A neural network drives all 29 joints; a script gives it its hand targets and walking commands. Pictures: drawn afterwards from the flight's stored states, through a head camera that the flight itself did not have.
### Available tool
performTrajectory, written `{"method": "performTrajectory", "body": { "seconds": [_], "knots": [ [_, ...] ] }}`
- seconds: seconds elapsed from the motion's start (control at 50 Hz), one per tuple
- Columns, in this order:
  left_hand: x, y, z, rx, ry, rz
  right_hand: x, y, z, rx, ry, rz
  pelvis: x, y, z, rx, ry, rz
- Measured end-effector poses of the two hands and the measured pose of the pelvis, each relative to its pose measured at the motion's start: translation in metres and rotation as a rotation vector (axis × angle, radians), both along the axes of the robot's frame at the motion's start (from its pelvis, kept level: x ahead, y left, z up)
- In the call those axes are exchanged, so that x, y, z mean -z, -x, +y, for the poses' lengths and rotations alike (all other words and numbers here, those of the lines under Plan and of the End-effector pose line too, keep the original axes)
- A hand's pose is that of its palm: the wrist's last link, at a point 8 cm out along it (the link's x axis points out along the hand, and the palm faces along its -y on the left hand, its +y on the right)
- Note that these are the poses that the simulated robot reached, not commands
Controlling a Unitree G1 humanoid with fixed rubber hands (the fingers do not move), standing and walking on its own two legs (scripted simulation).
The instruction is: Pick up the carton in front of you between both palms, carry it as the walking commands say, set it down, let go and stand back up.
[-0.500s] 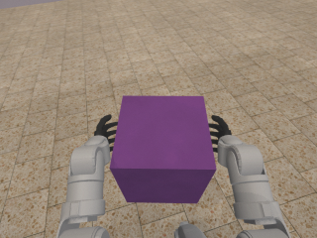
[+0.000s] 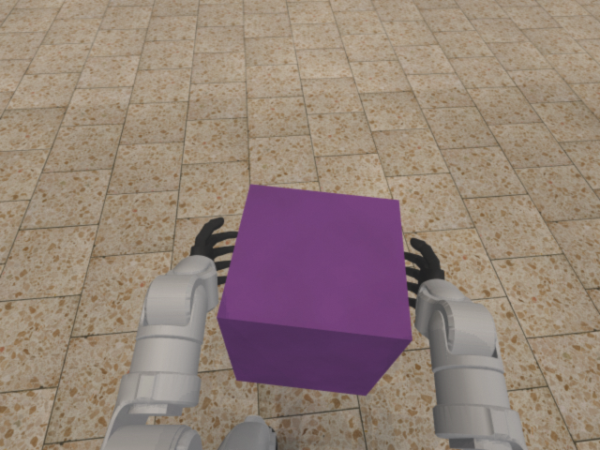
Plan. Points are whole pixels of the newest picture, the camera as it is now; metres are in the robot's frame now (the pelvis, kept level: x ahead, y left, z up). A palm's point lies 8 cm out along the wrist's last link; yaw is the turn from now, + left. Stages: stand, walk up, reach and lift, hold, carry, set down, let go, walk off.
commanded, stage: carry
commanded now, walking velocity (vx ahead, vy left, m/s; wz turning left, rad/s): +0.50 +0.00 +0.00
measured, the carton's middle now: (311, 296) +0.35 +0.04 -0.06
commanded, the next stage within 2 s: none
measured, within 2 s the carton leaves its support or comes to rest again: neither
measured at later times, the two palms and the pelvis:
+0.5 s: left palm (252, 97) +0.60 +0.16 +0.10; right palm (446, 102) +0.62 -0.14 +0.11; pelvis +0.35 -0.01 +0.04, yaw +1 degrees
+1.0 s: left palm out of the picture +0.92 +0.20 +0.13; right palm out of the picture +0.89 -0.10 +0.14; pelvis +0.64 +0.06 +0.05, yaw -2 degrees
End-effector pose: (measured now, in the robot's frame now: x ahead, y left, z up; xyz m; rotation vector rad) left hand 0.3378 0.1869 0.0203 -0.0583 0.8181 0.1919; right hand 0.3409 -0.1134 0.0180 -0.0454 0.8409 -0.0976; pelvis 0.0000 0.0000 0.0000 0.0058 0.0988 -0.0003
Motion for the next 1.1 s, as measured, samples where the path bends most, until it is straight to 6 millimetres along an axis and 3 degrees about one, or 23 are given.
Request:
{"method": "performTrajectory", "body": {
  "seconds": [0.1,0.16,0.24,0.32,0.42,0.54,0.64,0.74,0.82,0.9,1.1],
  "knots": [
    [-0.023,-0.076,-0.024,0.108,-0.020,0.025,-0.016,-0.040,-0.022,0.107,-0.012,0.026,-0.033,-0.066,0.017,0.034,0.034,0.033],
    [-0.043,-0.119,-0.041,0.148,-0.008,-0.012,-0.038,-0.071,-0.037,0.173,-0.025,-0.012,-0.043,-0.108,0.021,0.027,0.055,0.040],
    [-0.068,-0.172,-0.057,0.135,0.017,-0.110,-0.068,-0.127,-0.053,0.200,-0.041,-0.112,-0.042,-0.169,0.014,0.035,0.048,0.032],
    [-0.074,-0.213,-0.063,0.098,-0.011,-0.160,-0.072,-0.185,-0.061,0.151,-0.058,-0.160,-0.026,-0.239,-0.001,0.014,0.026,-0.003],
    [-0.071,-0.237,-0.047,0.025,-0.035,-0.083,-0.074,-0.239,-0.047,0.039,-0.036,-0.083,-0.034,-0.301,-0.011,-0.018,0.009,-0.016],
    [-0.092,-0.278,-0.017,-0.093,0.010,-0.134,-0.098,-0.304,-0.015,-0.030,-0.045,-0.130,-0.041,-0.369,-0.010,-0.019,-0.011,-0.027],
    [-0.101,-0.345,-0.001,-0.081,0.021,-0.194,-0.109,-0.367,0.000,-0.025,-0.030,-0.190,-0.030,-0.437,0.008,-0.022,0.009,-0.046],
    [-0.089,-0.430,0.011,-0.007,0.032,-0.196,-0.101,-0.430,0.011,0.035,-0.007,-0.196,-0.009,-0.506,0.034,0.007,0.000,-0.069],
    [-0.091,-0.479,0.009,0.054,0.039,-0.116,-0.098,-0.459,0.010,0.110,-0.012,-0.116,-0.023,-0.543,0.050,0.031,0.024,-0.058],
    [-0.102,-0.524,0.008,0.085,0.042,-0.110,-0.110,-0.493,0.010,0.155,-0.016,-0.110,-0.038,-0.581,0.059,0.030,0.042,-0.045],
    [-0.118,-0.635,0.021,0.048,0.039,-0.163,-0.131,-0.619,0.022,0.107,-0.010,-0.162,-0.045,-0.700,0.059,0.022,0.062,-0.043]
  ]
}}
